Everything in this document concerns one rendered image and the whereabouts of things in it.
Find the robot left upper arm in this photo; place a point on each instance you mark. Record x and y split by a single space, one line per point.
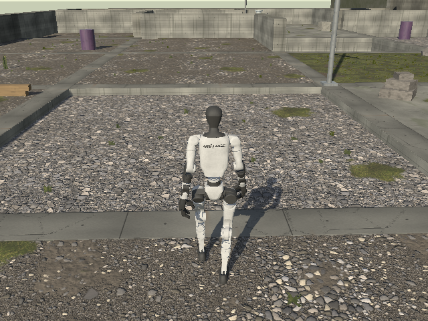
192 142

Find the right robot hand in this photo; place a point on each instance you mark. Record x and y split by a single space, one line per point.
242 189

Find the robot left thigh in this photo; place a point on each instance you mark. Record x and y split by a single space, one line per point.
198 195

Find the robot head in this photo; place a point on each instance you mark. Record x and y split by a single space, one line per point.
213 116

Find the robot right upper arm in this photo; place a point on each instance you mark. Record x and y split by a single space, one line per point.
237 151

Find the left robot hand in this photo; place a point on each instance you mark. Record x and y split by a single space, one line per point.
182 203

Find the right robot forearm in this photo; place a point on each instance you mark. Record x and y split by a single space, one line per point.
241 176

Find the left robot forearm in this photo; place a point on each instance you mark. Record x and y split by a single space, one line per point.
186 184

